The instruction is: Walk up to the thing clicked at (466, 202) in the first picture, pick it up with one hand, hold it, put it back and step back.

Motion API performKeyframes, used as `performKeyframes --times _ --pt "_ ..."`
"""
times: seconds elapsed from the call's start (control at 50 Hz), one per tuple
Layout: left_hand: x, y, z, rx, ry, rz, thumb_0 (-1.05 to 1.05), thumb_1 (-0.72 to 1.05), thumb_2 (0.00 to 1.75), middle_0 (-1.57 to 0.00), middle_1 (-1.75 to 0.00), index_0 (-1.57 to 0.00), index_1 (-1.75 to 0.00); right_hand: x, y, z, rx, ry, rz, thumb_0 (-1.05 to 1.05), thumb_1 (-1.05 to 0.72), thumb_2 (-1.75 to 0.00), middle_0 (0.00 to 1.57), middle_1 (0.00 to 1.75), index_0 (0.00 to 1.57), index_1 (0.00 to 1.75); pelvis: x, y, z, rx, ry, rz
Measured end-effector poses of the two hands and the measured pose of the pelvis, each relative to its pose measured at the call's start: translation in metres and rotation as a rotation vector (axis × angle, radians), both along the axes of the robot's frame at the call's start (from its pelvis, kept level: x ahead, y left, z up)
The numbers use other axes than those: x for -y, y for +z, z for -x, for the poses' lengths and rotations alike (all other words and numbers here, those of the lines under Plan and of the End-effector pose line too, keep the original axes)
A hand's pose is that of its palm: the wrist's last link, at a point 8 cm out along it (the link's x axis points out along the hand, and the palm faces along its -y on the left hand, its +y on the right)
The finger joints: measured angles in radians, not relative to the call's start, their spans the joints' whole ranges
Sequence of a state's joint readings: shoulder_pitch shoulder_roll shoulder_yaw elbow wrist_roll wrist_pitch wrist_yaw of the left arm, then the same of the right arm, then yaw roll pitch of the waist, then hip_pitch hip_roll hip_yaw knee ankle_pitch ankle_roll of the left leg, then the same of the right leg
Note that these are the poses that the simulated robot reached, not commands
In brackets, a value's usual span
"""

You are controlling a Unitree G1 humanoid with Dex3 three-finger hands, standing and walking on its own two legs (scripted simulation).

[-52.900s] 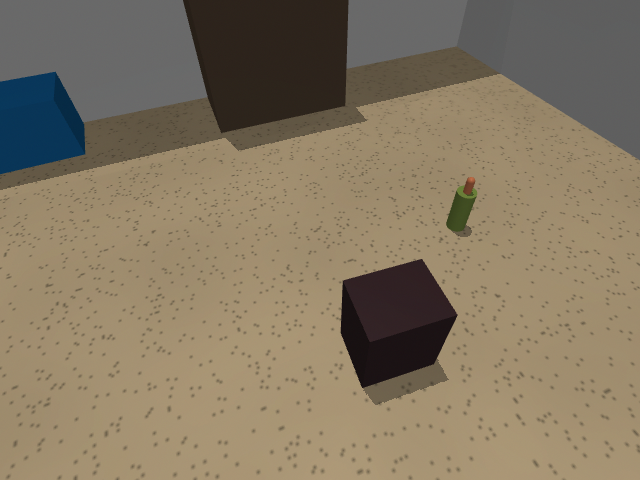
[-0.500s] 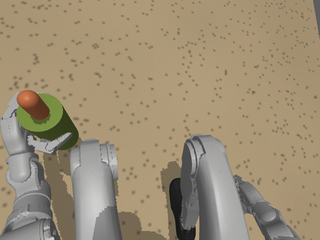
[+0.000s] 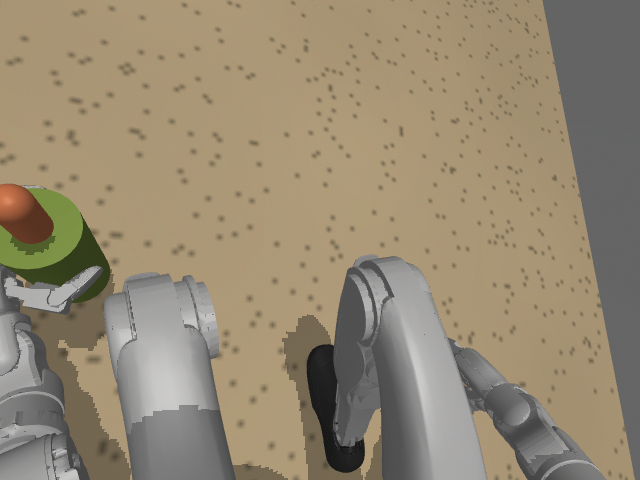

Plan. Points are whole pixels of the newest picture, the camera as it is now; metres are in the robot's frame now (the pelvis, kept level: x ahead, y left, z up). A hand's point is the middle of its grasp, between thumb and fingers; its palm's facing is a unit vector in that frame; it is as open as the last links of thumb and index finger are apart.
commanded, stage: lower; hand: left
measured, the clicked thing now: (50, 246) +0.37 +0.28 -0.11
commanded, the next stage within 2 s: loosen in 0.98 s
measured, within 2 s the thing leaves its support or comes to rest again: rests again in 0.62 s
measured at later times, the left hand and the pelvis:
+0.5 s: hand (46, 254) +0.37 +0.29 -0.14, palm faces +0.37 -0.93 +0.04, open 11.3 cm; pelvis -0.01 +0.01 -0.01, yaw -2 degrees
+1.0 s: hand (48, 257) +0.36 +0.29 -0.15, palm faces +0.38 -0.92 +0.04, open 11.3 cm; pelvis -0.01 +0.01 -0.01, yaw -3 degrees
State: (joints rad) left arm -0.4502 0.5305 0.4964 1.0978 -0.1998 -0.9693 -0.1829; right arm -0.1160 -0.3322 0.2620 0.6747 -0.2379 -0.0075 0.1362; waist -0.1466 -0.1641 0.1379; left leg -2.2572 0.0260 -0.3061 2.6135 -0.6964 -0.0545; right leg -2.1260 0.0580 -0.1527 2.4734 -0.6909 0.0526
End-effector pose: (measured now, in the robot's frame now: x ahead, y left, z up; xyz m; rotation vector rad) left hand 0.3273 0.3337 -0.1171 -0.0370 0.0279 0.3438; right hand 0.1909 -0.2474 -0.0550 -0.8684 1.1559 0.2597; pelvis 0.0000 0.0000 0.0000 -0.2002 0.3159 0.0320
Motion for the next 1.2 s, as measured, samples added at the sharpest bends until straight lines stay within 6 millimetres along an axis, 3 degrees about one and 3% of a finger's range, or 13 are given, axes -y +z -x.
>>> performKeyframes --times 0.82,1.2 --pt "-0.004 -0.035 0.001 0.018 0.039 0.001 0.00 -0.55 1.07 -0.68 -0.96 -0.67 -0.96 -0.019 0.022 0.011 -0.032 0.141 0.089 0.00 -0.91 -0.90 0.20 0.30 0.21 0.30 -0.011 -0.006 0.010 0.090 -0.027 0.066" --pt "-0.003 -0.037 0.005 0.040 0.050 -0.006 0.00 -0.51 1.01 -0.70 -0.90 -0.69 -0.90 -0.028 0.027 0.007 -0.024 0.183 0.095 0.00 -0.90 -0.90 0.21 0.30 0.21 0.30 -0.013 -0.006 0.012 0.109 -0.035 0.078"
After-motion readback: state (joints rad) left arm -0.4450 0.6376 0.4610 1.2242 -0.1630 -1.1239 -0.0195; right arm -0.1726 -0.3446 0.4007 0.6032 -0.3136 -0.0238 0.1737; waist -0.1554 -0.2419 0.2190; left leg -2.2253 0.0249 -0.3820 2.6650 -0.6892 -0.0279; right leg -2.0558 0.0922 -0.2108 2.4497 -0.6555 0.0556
